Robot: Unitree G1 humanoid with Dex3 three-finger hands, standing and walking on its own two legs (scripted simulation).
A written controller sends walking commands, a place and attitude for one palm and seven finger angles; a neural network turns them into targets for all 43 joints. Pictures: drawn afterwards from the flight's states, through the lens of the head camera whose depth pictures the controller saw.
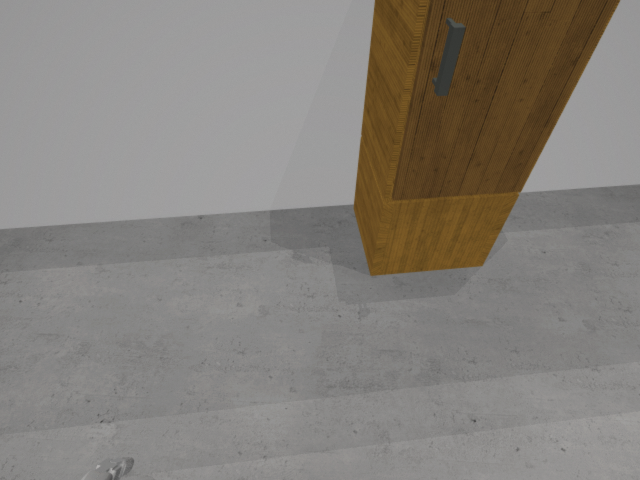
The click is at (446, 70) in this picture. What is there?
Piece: cupboard door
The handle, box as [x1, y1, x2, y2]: [432, 18, 465, 95]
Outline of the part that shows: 451,18 446,18 446,23 449,26 438,75 436,78 432,79 432,82 435,86 434,91 437,95 447,94 465,27 461,23 456,23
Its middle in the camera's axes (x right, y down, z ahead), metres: +0.28 -0.41 +0.87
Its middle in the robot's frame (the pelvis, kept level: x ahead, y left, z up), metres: +0.95 -0.23 +0.11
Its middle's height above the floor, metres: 0.88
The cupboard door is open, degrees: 0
